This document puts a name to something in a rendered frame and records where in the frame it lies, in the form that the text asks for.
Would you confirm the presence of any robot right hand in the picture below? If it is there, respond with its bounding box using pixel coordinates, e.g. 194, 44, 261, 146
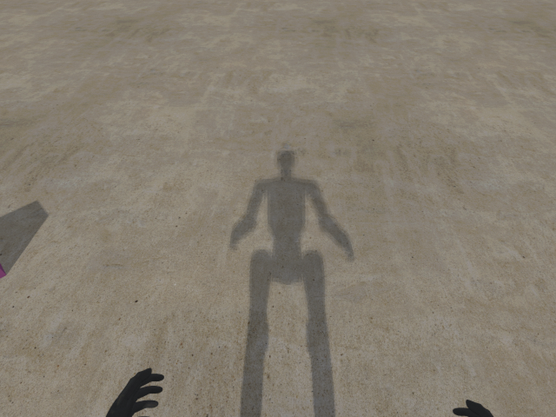
453, 400, 493, 417

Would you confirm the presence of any robot left hand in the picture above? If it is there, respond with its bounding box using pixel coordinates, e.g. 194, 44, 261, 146
106, 368, 164, 417

